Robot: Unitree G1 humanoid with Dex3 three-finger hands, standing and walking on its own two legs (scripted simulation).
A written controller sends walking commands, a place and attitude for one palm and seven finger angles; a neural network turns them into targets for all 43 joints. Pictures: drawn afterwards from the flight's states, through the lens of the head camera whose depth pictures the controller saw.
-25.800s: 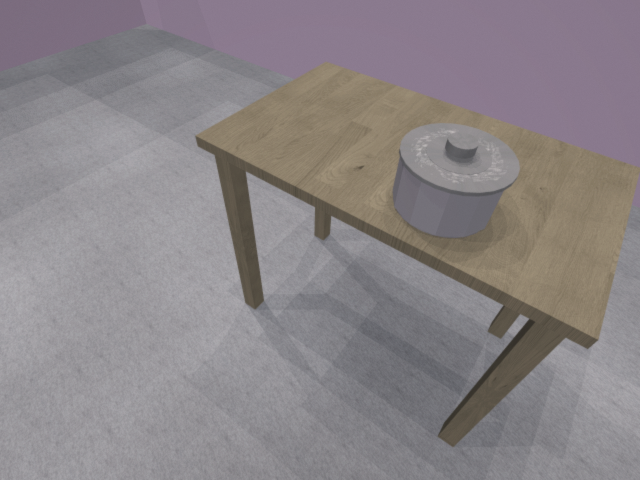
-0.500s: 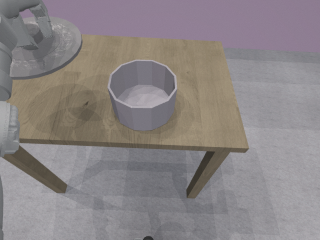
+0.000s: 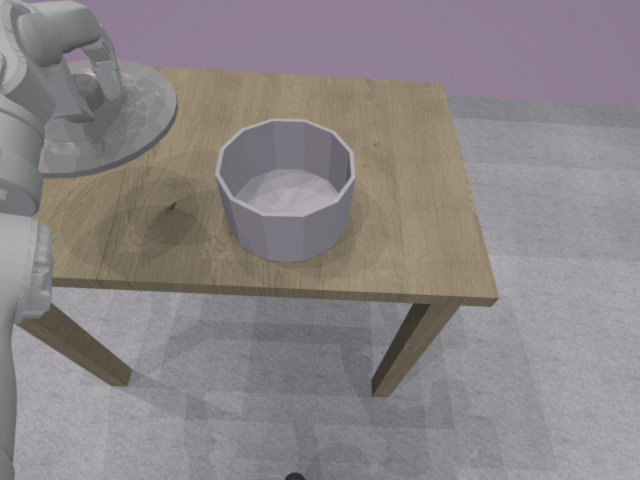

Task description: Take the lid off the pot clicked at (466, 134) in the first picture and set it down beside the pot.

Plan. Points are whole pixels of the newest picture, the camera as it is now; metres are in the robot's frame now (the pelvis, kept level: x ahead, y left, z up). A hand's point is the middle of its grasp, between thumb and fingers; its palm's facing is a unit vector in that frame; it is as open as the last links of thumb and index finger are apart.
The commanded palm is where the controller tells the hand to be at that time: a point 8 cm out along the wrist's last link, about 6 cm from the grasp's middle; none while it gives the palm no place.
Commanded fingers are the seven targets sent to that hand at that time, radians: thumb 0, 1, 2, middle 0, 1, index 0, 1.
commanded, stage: lower the lid onto the table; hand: left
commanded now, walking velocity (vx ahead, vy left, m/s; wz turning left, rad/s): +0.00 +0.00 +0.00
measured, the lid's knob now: (76, 94) +0.51 +0.27 +0.19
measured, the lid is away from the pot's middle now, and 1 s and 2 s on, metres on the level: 0.24 0.23 0.25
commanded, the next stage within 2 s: none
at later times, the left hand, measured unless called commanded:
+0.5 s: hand (101, 114) +0.49 +0.24 +0.18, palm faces -0.40 -0.09 -0.91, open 6.9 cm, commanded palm +0.52 +0.25 +0.25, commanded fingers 0.00 0.55 1.06 -0.73 -1.01 -0.92 -1.12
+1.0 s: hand (106, 138) +0.49 +0.25 +0.14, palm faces -0.45 -0.10 -0.89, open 6.9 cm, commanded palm +0.53 +0.26 +0.22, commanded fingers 0.00 0.55 1.06 -0.73 -1.01 -0.92 -1.12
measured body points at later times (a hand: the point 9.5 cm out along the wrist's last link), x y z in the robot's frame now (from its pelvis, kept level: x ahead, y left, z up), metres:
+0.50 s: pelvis +0.00 -0.01 +0.00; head +0.07 +0.00 +0.44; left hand +0.51 +0.25 +0.23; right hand +0.03 -0.29 -0.12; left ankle +0.05 +0.04 -0.73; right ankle -0.06 -0.14 -0.73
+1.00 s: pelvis +0.01 -0.02 -0.01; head +0.09 -0.01 +0.44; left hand +0.51 +0.26 +0.19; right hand +0.03 -0.30 -0.12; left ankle +0.05 +0.04 -0.73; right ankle -0.06 -0.14 -0.73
